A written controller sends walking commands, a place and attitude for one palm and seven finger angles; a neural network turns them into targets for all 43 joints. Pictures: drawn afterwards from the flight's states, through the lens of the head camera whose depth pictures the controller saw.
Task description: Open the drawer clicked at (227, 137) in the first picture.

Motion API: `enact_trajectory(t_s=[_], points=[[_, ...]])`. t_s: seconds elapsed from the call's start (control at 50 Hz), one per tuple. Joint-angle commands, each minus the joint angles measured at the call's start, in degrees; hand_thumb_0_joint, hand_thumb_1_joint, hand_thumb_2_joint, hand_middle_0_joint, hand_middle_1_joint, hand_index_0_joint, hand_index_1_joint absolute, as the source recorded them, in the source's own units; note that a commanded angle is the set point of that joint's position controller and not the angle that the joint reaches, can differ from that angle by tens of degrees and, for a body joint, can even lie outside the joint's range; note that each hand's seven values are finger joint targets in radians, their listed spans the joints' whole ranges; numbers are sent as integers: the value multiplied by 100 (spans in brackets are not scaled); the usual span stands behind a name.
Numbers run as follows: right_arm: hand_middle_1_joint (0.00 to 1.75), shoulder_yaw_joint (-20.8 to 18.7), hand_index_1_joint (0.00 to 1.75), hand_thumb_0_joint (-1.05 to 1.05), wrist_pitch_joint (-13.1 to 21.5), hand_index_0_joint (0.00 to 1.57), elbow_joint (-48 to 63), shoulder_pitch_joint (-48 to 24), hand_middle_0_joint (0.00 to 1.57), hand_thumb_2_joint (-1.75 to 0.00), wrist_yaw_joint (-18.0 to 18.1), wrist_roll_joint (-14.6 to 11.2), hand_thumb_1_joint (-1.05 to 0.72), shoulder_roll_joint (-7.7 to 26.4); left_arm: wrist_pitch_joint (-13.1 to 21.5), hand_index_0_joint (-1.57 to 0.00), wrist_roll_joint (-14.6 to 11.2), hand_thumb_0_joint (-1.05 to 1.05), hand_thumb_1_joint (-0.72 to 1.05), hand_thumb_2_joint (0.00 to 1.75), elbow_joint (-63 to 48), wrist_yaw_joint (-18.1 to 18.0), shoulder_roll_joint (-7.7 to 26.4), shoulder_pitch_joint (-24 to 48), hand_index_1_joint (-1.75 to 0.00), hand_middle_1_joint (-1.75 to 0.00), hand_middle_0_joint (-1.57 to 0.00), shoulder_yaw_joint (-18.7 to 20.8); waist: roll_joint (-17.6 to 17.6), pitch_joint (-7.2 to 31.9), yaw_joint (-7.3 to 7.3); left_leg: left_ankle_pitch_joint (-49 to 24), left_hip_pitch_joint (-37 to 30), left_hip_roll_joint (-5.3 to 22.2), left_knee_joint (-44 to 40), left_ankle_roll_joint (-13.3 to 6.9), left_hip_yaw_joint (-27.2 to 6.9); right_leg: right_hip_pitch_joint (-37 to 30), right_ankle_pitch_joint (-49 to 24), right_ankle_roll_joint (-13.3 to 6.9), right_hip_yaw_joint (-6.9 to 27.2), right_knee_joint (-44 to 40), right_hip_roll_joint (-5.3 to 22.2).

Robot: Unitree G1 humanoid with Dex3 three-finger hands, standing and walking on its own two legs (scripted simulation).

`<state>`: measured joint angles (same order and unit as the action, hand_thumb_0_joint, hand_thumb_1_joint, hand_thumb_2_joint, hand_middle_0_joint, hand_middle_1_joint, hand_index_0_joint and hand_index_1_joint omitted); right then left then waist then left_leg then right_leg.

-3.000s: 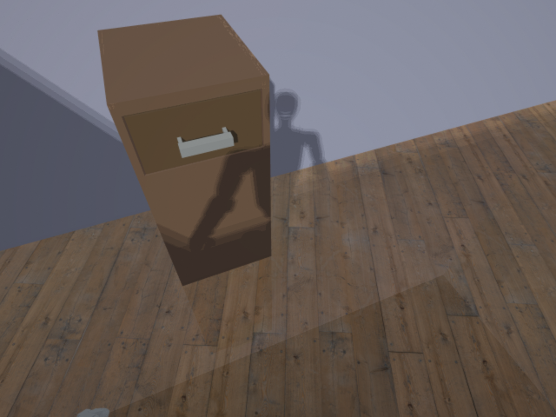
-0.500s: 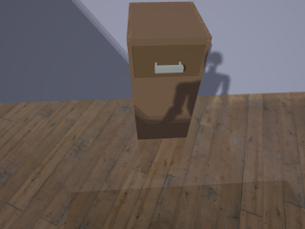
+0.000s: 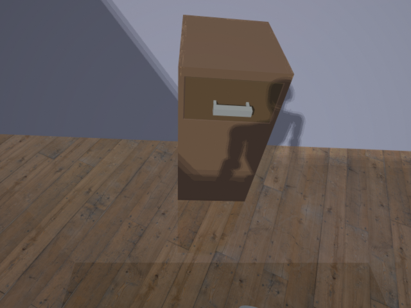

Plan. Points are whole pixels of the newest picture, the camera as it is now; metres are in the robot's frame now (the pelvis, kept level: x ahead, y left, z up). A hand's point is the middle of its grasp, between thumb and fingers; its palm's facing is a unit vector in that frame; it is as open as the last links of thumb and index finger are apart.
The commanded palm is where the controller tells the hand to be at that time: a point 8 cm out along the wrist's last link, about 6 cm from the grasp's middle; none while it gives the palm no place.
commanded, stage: take the last steps up to it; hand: left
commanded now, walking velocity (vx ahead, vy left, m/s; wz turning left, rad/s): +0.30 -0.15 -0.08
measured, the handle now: (231, 107) +0.78 -0.06 -0.07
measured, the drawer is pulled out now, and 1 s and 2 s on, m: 0.00 0.00 0.00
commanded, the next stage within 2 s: come to a stop and stand still in 0.52 s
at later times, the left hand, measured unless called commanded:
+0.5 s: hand (176, 267) +0.25 +0.07 -0.18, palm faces +0.00 -0.98 -0.19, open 7.2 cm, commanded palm none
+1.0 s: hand (200, 233) +0.34 +0.02 -0.18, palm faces +0.00 -0.97 -0.25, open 7.4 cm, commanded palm none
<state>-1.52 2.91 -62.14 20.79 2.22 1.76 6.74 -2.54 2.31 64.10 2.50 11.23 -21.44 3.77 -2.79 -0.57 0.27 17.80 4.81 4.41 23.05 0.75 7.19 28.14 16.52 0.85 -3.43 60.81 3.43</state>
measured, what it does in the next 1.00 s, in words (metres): walks ahead: right foot, then left foot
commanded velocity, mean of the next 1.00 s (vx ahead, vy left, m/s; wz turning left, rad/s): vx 0.04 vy -0.05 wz -0.02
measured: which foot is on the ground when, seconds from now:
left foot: down 0.00-0.26, up 0.28-0.60, down 0.62-1.00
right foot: up 0.00-0.24, down 0.26-0.64, up 0.66-0.98, down 1.00-1.00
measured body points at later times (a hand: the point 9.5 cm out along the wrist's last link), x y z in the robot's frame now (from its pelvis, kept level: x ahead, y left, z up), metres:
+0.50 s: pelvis +0.19 -0.11 -0.01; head +0.20 -0.10 +0.44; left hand +0.25 +0.12 -0.16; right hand +0.22 -0.35 -0.16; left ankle +0.20 +0.00 -0.69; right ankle +0.19 -0.19 -0.74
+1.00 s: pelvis +0.30 -0.18 -0.02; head +0.35 -0.19 +0.43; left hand +0.34 +0.07 -0.16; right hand +0.34 -0.42 -0.18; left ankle +0.30 -0.03 -0.74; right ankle +0.33 -0.31 -0.74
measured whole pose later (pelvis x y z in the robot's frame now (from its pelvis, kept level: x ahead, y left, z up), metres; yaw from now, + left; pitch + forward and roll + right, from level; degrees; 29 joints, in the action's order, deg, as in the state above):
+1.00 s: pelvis +0.30 -0.18 -0.02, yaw -3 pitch -1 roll +1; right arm -4.1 -2.5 -59.5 10.1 1.5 1.4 10.2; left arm -1.6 1.5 57.5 -0.7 10.9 -13.0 3.6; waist 0.5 -6.4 -0.4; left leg 17.5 14.0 7.1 33.3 2.4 9.9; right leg 19.4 10.9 1.3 -3.9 35.8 4.4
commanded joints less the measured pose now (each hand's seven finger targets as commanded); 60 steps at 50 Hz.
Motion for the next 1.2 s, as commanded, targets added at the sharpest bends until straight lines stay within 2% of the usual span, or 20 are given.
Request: enact_trajectory(t_s=[0.0,0.14,0.2,0.22,0.24,0.26,0.32,0.38,0.56,0.58,0.62,0.7,0.76,0.92,0.94,0.96,0.98,1.0,1.04,1.18], points=[[30,-183,30,0,147,20,-70,646,20,-90,94,-31,-90,973,167,-20,-33,0,90,90,-607,42,60,616,-30,-30,-20,42,1030,-794,115,-1289,-52,1372,-1284,-772,-792,1186,-460,79,89,-78,323],[30,-307,30,0,84,20,-209,639,20,-90,29,53,-90,1167,259,-20,-101,0,90,90,-833,76,108,1364,-30,-30,-20,60,1298,-933,216,-1356,357,1438,-1015,-678,-445,-50,-408,-91,-379,-2131,172],[30,-353,30,0,37,20,-216,391,20,-90,-14,2,-90,1254,392,-20,-90,0,90,90,-386,18,481,-40,-30,-30,-20,193,661,-109,-520,-2308,769,1064,883,-338,11,-2271,-473,-317,-634,-2953,-276],[30,-300,30,0,43,20,-193,575,20,-90,-83,-58,-90,991,490,-20,-50,0,90,90,-121,-55,1003,-946,-30,-30,-20,331,-417,664,-870,-1363,1710,608,2691,-164,379,-3716,212,-608,376,-3423,536],[30,-167,30,0,60,20,77,627,20,-90,-94,-137,-90,516,514,-20,-96,0,90,90,-30,-146,1611,-1374,-30,-30,-20,435,-1776,1242,-834,1702,2934,-189,4586,-77,103,-4420,63,-1102,2802,-4219,1949],[30,-165,30,0,18,20,178,263,20,-90,-87,-171,-90,639,494,-20,-160,0,90,90,-103,-203,1615,-1045,-30,-30,-20,417,-1569,1325,-820,1615,3066,41,5365,-248,-629,-3844,681,-1261,3043,-4645,2026],[30,-230,30,0,-70,20,250,-227,20,-90,-139,-23,-90,579,511,-20,-106,0,90,90,-509,-323,636,548,-30,-30,-20,95,-41,-65,-145,477,2748,574,5107,-194,-644,-1623,430,-1133,1491,-4796,1505],[30,-202,30,0,-234,20,174,204,20,-90,-174,3,-90,386,567,-20,-55,0,90,90,-530,-347,396,829,-30,-30,-20,-29,-335,-162,249,314,2117,465,4046,-85,-401,-1002,-453,-1033,536,-4918,1082],[30,-158,30,0,-101,20,422,-305,20,-90,-125,-3,-90,580,452,-20,-121,0,90,90,-468,-272,526,498,-30,-30,-20,-14,3,-187,266,-517,924,104,1048,-54,196,-1460,-1622,-1015,376,-4002,699],[30,-190,30,0,-62,20,274,222,20,-90,-103,10,-90,751,423,-20,-128,0,90,90,-507,-243,498,520,-30,-30,-20,-16,291,56,500,-741,147,173,578,-150,22,-1187,-1496,-894,209,-3215,452],[30,-332,30,0,-46,20,176,802,20,-90,-9,63,-90,1669,425,-20,-128,0,90,90,-771,-188,193,385,-30,-30,-20,-58,2298,94,572,-1863,-778,2387,-799,-1186,-3029,530,1685,-297,-336,-411,-516],[30,-45,30,0,-63,20,514,-741,20,-90,146,-40,-90,1018,198,-20,-123,0,90,90,-553,-278,172,256,-30,-30,-20,1,938,-287,-110,-4384,599,1710,-509,-1055,-1108,-168,910,55,473,-63,105],[30,-175,30,0,-163,20,494,-810,20,-90,135,-95,-90,1047,37,-20,-112,0,90,90,-584,-362,102,172,-30,-30,-20,-11,1082,114,-79,-5094,256,1384,-258,-968,-447,-404,520,131,177,-645,19],[30,-462,30,0,-420,20,561,-1160,20,-90,-25,-24,-90,1362,131,-20,-112,0,90,90,-793,-369,199,247,-30,-30,-20,80,1434,353,-164,-3637,282,1172,554,-613,-206,-1103,-213,31,-176,-2405,-74],[30,-475,30,0,-443,20,585,-1208,20,-90,-56,-41,-90,1327,184,-20,-97,0,90,90,-720,-368,348,-1,-30,-30,-20,110,1114,445,-315,-2709,450,949,995,-359,-54,-1528,-1125,57,-169,-3173,26],[30,-435,30,0,-454,20,592,-894,20,-90,-105,-72,-90,996,268,-20,-35,0,90,90,-729,-411,790,-32,-30,-30,-20,156,-190,563,-273,-773,976,365,1892,-10,171,-2009,-3048,-34,574,-3728,773],[30,-379,30,0,-485,20,760,-672,20,-90,-146,-98,-90,619,305,-20,1,0,90,90,-823,-454,1296,75,-30,-30,-20,231,-1462,525,-221,1716,1963,-393,3054,145,23,-2242,-5101,-687,1984,-3777,2027],[30,-402,30,0,-614,20,758,-756,20,-90,-90,-85,-90,717,261,-20,-66,0,90,90,-839,-465,1292,-131,-30,-30,-20,195,-831,611,-372,1916,1844,-416,3833,76,-751,-1892,-5237,-997,1779,-3844,2303],[30,-409,30,0,-676,20,771,-885,20,-90,-87,-54,-90,844,257,-20,-70,0,90,90,-855,-539,1205,329,-30,-30,-20,227,-1291,438,-243,1483,2490,-416,4979,124,-1157,-1908,-4690,-1067,1876,-3778,2119],[30,-394,30,0,-775,20,818,-1100,20,-90,-245,1,-90,968,294,-20,-83,0,90,90,-959,-625,1073,509,-30,-30,-20,191,-616,383,-288,271,2717,-365,4758,340,-1146,-2131,-2877,-942,1223,-3964,1796]])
